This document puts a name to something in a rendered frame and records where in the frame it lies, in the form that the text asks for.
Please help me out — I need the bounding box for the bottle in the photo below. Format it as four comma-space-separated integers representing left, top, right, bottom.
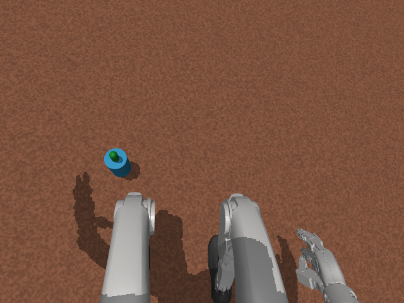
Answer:
104, 148, 131, 177

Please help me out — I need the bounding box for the right robot arm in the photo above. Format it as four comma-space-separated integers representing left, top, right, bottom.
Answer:
323, 283, 360, 303

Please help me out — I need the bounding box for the right robot foot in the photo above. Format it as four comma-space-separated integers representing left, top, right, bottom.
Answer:
208, 235, 232, 303

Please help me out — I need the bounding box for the right robot hand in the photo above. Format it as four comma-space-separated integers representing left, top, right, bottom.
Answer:
295, 229, 346, 294

